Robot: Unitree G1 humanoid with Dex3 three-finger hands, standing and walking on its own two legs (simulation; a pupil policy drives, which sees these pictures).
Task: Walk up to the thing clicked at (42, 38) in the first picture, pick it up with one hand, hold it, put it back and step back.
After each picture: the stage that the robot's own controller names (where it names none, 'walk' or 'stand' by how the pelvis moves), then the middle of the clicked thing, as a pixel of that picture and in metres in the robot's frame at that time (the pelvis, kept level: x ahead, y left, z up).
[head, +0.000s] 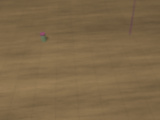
stand; (43, 37) +1.62 +0.48 -0.72
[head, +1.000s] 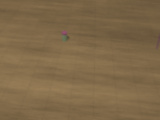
walk; (64, 36) +1.52 +0.21 -0.69
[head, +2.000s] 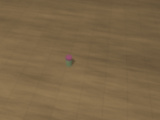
walk; (68, 60) +1.03 +0.15 -0.69
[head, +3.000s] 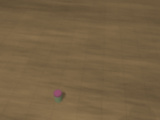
walk; (58, 96) +0.69 +0.19 -0.70
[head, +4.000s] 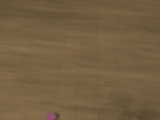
walk; (51, 119) +0.50 +0.18 -0.72
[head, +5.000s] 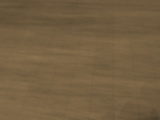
stand; out of the picture +0.40 +0.21 -0.72
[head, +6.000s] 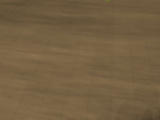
stand; out of the picture +0.40 +0.20 -0.72
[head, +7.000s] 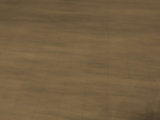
stand; out of the picture +0.39 +0.23 -0.72
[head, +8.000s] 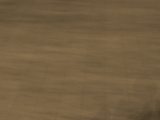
stand; out of the picture +0.40 +0.24 -0.72
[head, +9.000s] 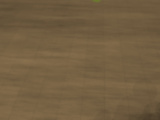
stand; out of the picture +0.38 +0.24 -0.73
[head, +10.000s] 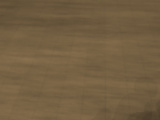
stand; out of the picture +0.37 +0.24 -0.73
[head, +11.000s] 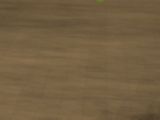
stand; out of the picture +0.38 +0.24 -0.73
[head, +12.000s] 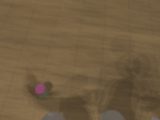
go down; (41, 91) +0.43 +0.23 -0.53
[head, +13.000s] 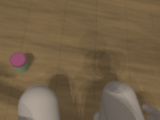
go down; (20, 63) +0.46 +0.27 -0.31
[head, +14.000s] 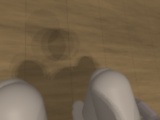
close in; out of the picture +0.44 +0.31 -0.24
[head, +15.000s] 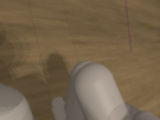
close; out of the picture +0.43 +0.32 -0.22
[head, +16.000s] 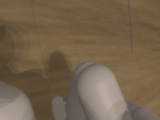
lift; out of the picture +0.41 +0.31 -0.23
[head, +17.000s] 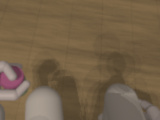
lift; (15, 82) +0.33 +0.24 -0.07
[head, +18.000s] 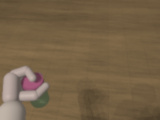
hold; (36, 90) +0.33 +0.17 +0.04
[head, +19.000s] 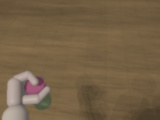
hold; (39, 94) +0.34 +0.17 -0.01
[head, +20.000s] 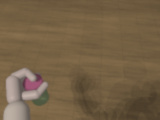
crouch; (37, 90) +0.35 +0.17 -0.05
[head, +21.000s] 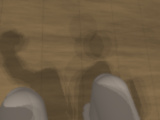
lower; out of the picture +0.46 +0.28 -0.12
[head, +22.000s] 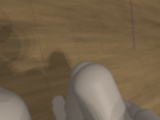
lower; out of the picture +0.41 +0.32 -0.23
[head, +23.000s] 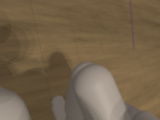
lower; out of the picture +0.41 +0.32 -0.23
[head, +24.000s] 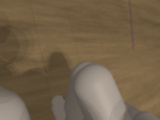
lower; out of the picture +0.41 +0.32 -0.23
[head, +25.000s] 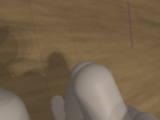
lower; out of the picture +0.41 +0.32 -0.22
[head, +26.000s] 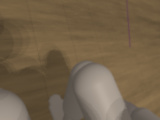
open; out of the picture +0.41 +0.30 -0.23
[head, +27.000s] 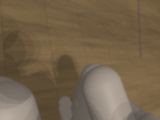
stand; out of the picture +0.41 +0.30 -0.23
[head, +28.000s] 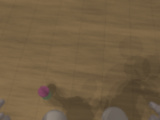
walk; (45, 93) +0.42 +0.23 -0.52
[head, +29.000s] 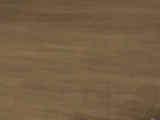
stand; out of the picture +0.39 +0.20 -0.66
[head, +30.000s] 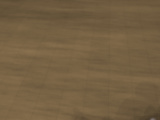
stand; out of the picture +0.39 +0.21 -0.67
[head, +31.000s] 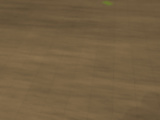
stand; out of the picture +0.40 +0.19 -0.72
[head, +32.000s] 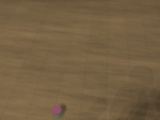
walk; (57, 112) +0.45 +0.19 -0.70
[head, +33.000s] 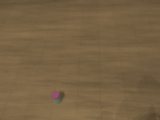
walk; (56, 97) +0.59 +0.25 -0.70
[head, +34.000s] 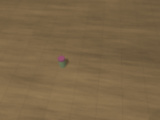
walk; (62, 61) +0.94 +0.21 -0.69
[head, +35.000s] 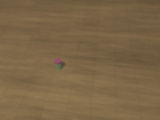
stand; (58, 64) +1.02 +0.24 -0.71
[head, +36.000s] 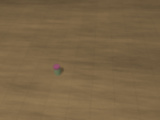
stand; (57, 69) +1.02 +0.26 -0.72
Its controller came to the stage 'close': yes
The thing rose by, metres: 0.70
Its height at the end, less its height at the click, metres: +0.00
